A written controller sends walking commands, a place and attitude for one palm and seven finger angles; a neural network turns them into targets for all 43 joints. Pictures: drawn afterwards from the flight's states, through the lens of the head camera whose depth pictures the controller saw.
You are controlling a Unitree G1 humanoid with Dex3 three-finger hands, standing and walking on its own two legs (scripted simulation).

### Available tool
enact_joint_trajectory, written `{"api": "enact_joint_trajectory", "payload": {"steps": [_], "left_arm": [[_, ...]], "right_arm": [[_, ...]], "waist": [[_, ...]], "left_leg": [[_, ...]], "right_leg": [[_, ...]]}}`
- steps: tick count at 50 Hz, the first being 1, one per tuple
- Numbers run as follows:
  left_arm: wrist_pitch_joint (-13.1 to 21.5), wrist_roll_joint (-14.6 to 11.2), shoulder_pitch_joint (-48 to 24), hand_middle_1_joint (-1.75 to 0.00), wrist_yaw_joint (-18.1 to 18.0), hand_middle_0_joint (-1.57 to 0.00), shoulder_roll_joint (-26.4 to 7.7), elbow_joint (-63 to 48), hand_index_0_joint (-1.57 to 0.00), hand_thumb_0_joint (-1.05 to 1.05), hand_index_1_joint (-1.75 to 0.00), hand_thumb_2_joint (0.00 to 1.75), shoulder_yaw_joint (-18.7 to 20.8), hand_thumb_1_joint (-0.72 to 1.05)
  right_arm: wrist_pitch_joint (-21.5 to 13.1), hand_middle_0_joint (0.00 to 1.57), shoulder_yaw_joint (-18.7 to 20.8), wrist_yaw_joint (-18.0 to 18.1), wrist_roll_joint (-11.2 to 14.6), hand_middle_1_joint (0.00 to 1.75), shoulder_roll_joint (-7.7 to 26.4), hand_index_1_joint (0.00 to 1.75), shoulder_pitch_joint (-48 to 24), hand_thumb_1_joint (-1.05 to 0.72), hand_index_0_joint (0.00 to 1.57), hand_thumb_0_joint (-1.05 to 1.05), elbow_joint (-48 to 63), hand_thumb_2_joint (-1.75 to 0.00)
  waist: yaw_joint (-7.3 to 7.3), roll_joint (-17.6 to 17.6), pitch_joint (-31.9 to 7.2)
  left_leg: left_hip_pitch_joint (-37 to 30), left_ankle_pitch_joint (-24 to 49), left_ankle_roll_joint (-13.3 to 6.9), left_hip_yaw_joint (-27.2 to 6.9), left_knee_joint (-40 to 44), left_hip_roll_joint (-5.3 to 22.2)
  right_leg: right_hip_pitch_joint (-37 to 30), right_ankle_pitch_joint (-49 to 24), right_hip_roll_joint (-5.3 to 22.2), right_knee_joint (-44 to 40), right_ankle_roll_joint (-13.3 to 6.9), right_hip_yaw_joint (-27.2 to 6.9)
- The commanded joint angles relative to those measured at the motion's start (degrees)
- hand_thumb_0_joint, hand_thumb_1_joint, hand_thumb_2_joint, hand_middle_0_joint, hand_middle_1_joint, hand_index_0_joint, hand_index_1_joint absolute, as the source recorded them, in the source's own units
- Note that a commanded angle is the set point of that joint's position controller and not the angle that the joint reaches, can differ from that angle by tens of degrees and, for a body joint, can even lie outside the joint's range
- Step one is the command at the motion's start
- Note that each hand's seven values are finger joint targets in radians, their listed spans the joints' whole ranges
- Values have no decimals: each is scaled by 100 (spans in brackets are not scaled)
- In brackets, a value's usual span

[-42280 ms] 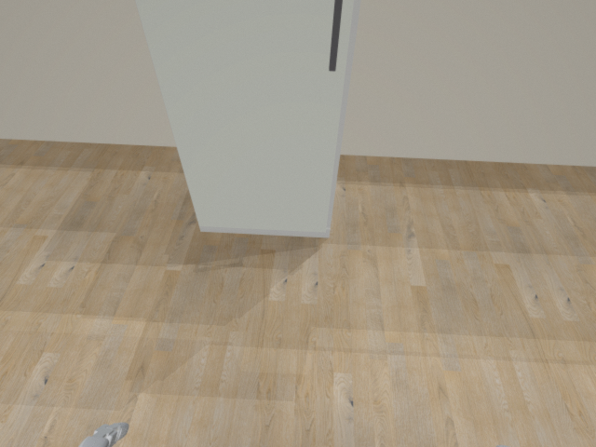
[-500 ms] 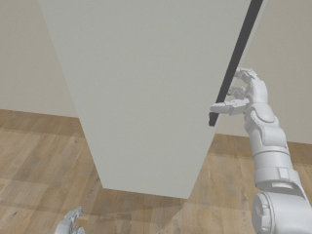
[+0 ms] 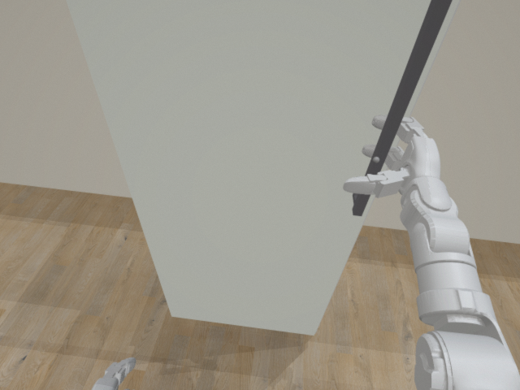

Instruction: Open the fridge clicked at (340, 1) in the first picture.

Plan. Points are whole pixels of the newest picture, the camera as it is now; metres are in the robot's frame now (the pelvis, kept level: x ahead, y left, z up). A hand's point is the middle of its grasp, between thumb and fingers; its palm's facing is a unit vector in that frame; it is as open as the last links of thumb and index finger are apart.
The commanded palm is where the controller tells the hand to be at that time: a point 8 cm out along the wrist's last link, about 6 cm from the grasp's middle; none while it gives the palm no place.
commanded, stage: slide the fingers in behind the handle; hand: right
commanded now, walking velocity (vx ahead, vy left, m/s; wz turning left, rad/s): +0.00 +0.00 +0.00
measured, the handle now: (398, 95) +0.47 -0.15 +0.27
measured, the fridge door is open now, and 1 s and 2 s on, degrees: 0 0 0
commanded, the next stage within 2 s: grip the handle and tug to test in 0.76 s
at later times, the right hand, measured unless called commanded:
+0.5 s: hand (367, 156) +0.42 -0.12 +0.19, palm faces +0.08 +1.00 +0.00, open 14.0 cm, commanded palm +0.40 -0.17 +0.19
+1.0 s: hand (367, 156) +0.42 -0.12 +0.19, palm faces +0.08 +1.00 +0.00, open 13.6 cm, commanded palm +0.40 -0.17 +0.19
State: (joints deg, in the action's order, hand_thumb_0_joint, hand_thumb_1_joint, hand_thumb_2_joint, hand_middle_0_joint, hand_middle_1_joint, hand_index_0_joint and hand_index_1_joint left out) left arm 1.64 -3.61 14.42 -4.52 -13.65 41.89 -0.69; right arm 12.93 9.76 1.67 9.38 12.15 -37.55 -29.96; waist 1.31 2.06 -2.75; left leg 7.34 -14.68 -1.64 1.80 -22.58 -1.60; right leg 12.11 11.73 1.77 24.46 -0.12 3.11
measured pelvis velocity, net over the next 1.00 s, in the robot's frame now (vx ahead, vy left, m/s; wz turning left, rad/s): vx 0.00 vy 0.00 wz -0.01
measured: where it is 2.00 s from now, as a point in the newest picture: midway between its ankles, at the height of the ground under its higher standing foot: outside the picture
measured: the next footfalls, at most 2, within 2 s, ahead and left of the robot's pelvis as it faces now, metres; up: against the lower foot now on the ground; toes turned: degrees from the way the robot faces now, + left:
none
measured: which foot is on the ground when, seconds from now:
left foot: down 0.00-1.00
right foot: down 0.00-1.00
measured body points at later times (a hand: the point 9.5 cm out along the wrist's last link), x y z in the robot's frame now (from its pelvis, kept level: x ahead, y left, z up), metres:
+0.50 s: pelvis +0.00 +0.00 +0.00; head -0.02 +0.02 +0.45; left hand +0.13 +0.25 -0.11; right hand +0.41 -0.17 +0.19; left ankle -0.03 +0.10 -0.74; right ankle +0.01 -0.12 -0.74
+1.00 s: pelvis +0.00 +0.00 +0.00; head -0.02 +0.01 +0.45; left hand +0.12 +0.25 -0.11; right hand +0.41 -0.17 +0.19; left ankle -0.03 +0.10 -0.74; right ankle +0.01 -0.12 -0.74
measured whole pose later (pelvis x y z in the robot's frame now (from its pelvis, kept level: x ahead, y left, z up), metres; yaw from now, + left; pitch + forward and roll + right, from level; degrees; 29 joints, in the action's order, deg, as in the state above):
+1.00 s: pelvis +0.00 +0.00 +0.00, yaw -1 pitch -1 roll +0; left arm 2.4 -3.3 13.5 -4.4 -13.1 42.7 -0.9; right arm 12.5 7.8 4.1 8.7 10.7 -41.8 -34.0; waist 1.4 1.9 -2.2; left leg 7.9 -14.6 -1.5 2.4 -23.0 -1.4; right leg 12.9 11.5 1.5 25.0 -0.2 2.5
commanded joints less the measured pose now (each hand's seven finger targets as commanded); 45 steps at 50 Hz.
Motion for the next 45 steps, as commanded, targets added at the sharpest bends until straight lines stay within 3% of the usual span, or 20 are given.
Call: {"api": "enact_joint_trajectory", "payload": {"steps": [1,5,7,11,14,21,22,23,27,31,37,41,44,45], "left_arm": [[301,6,-691,-30,-45,-20,-712,-852,-20,0,-30,90,205,90],[275,12,-757,-30,-46,-20,-674,-843,-20,0,-30,90,174,90],[243,19,-772,-30,-62,-20,-718,-795,-20,0,-30,90,173,90],[234,32,-771,-30,-78,-20,-723,-772,-20,0,-30,90,162,90],[258,31,-760,-30,-74,-20,-674,-766,-20,0,-30,90,154,90],[268,66,-644,-30,-50,-20,-718,-733,-20,0,-30,90,182,90],[279,59,-657,-30,-46,-20,-692,-762,-20,0,-30,90,176,90],[292,46,-656,-30,-41,-20,-668,-758,-20,0,-30,90,177,90],[278,50,-620,-30,-37,-20,-703,-744,-20,0,-30,90,190,90],[303,34,-599,-30,-32,-20,-690,-712,-20,0,-30,90,191,90],[354,47,-540,-30,-14,-20,-689,-665,-20,0,-30,90,208,90],[359,49,-531,-30,-15,-20,-703,-670,-20,0,-30,90,225,90],[353,42,-577,-30,-25,-20,-685,-672,-20,0,-30,90,199,90],[364,32,-597,-30,-22,-20,-662,-694,-20,0,-30,90,188,90]], "right_arm": [[-426,30,188,13,33,120,966,120,-2813,50,30,0,1635,-30],[-272,30,72,64,14,120,788,120,-2786,50,30,0,1622,-30],[-203,30,176,79,25,120,939,120,-2815,50,30,0,1455,-30],[-162,30,54,71,38,120,766,120,-2991,50,30,0,1177,-30],[-238,30,-56,106,20,120,643,120,-3319,50,30,0,1169,-30],[-455,30,104,130,7,120,846,120,-3247,50,30,0,952,-30],[-495,30,41,117,-9,120,800,120,-3342,50,30,0,1087,-30],[-502,30,-76,104,-17,120,645,120,-3367,50,30,0,1055,-30],[-505,30,144,103,3,120,904,120,-3245,50,30,0,995,-30],[-478,30,-78,129,-21,120,619,120,-3299,50,30,0,910,-30],[-482,30,-229,220,-64,120,449,120,-3594,50,30,0,1031,-30],[-485,30,-161,201,-55,120,521,120,-3337,50,30,0,1065,-30],[-472,30,-57,183,-14,121,640,121,-3351,45,30,0,1037,-32],[-470,31,-179,177,-10,121,469,121,-3410,41,31,0,1061,-34]], "waist": [[-82,-244,-1581],[-70,-253,-1440],[-33,-404,-1315],[21,-542,-1173],[76,-329,-1322],[16,-539,-1582],[23,-435,-1653],[57,-467,-1632],[-1,-407,-1603],[71,-402,-1368],[123,-350,-1461],[33,-399,-1656],[32,-441,-1558],[46,-399,-1479]], "left_leg": [[-62,2062,100,-126,270,-11],[35,1938,110,-125,312,-16],[77,1807,130,-134,361,3],[169,1624,166,-151,409,23],[234,1582,139,-161,375,20],[0,1852,149,-162,298,31],[-6,1902,136,-158,269,29],[42,1905,137,-153,268,14],[0,1891,137,-167,295,22],[186,1673,135,-126,334,-16],[299,1577,109,-94,301,-32],[119,1719,96,-92,270,-38],[129,1674,103,-100,296,-33],[172,1647,101,-98,304,-39]], "right_leg": [[-1095,-1615,-85,-37,-196,-131],[-1041,-1459,-112,-57,-193,-125],[-987,-1339,-99,-82,-204,-144],[-914,-1138,-115,-95,-213,-149],[-972,-1128,-131,-56,-202,-173],[-937,-1294,-132,-47,-212,-178],[-980,-1349,-133,-45,-214,-184],[-1003,-1343,-136,-24,-218,-179],[-943,-1333,-129,-45,-217,-168],[-964,-1225,-105,-44,-206,-178],[-1058,-1260,-87,-43,-199,-239],[-1097,-1403,-91,-41,-189,-217],[-1017,-1301,-102,-64,-191,-206],[-1009,-1270,-105,-66,-194,-197]]}}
